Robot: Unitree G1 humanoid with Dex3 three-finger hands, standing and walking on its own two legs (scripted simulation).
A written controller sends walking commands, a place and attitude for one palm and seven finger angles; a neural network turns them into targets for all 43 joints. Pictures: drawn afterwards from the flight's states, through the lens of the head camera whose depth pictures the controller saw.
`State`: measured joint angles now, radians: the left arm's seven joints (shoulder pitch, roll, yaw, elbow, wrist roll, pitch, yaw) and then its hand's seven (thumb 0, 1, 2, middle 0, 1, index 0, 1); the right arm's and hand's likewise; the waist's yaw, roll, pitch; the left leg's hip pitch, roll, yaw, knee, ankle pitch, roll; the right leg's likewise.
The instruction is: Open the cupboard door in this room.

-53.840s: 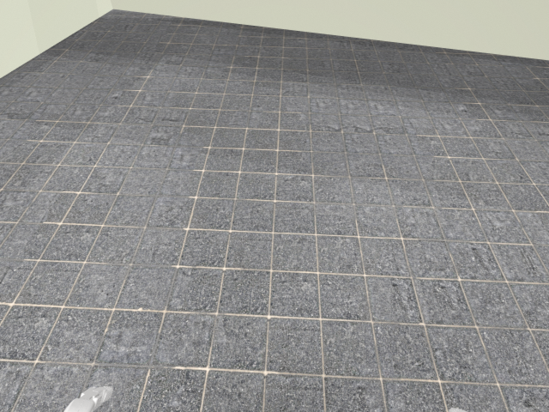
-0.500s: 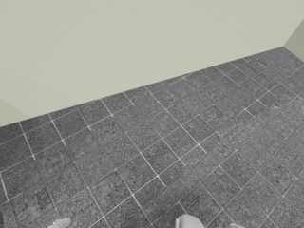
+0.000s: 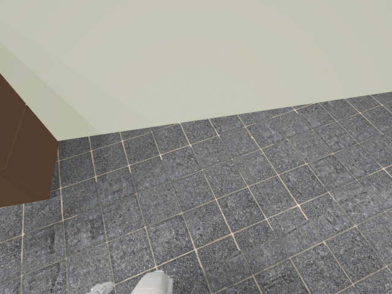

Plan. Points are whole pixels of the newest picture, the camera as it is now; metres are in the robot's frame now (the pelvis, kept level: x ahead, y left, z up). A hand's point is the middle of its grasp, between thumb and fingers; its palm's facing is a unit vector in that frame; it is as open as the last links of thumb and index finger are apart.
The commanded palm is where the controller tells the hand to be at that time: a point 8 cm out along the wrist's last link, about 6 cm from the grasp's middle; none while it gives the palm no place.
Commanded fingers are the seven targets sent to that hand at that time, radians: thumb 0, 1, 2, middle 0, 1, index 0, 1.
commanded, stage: turn to face it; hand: left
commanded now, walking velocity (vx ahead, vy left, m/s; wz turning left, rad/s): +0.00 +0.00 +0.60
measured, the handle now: out of the picture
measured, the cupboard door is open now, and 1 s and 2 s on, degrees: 47 47 47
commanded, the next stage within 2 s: take the last steps up to it in 1.58 s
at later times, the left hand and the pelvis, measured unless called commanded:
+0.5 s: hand out of the picture +0.06 +0.28 -0.17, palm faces +0.29 -0.93 -0.23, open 7.3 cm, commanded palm none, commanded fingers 0.00 0.90 0.90 -0.20 -0.30 -0.20 -0.30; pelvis +0.02 +0.05 +0.00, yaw +16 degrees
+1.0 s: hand out of the picture +0.02 +0.20 -0.16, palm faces +0.55 -0.80 -0.25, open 7.3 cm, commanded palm none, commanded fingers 0.00 0.90 0.90 -0.20 -0.30 -0.20 -0.30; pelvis +0.05 +0.00 +0.00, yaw +36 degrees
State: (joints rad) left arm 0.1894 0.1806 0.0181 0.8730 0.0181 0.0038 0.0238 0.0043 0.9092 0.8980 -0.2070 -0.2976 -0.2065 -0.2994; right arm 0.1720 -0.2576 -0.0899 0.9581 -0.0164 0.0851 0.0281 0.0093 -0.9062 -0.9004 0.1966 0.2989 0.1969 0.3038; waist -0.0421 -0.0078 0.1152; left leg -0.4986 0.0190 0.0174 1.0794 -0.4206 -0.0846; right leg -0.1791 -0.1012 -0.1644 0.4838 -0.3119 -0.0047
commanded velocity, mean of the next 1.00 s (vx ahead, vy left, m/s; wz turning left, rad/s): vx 0.00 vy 0.00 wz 0.60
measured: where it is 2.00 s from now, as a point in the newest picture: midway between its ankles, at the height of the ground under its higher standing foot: outside the picture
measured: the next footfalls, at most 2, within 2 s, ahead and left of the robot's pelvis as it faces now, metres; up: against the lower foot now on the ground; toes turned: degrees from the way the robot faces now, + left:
left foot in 0.18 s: +0.04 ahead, +0.13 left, +0.00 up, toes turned +13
right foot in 0.74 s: +0.11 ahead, -0.09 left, +0.00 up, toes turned +25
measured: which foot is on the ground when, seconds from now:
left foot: up 0.00-0.16, down 0.18-0.74, up 0.76-1.00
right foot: down 0.00-0.18, up 0.20-0.72, down 0.74-1.00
